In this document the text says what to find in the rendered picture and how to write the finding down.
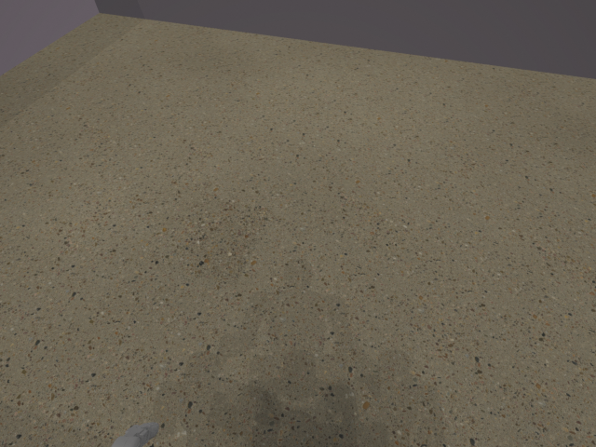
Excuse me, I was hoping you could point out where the robot left hand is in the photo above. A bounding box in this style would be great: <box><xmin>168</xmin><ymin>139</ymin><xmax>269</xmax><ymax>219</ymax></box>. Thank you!
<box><xmin>111</xmin><ymin>422</ymin><xmax>159</xmax><ymax>447</ymax></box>

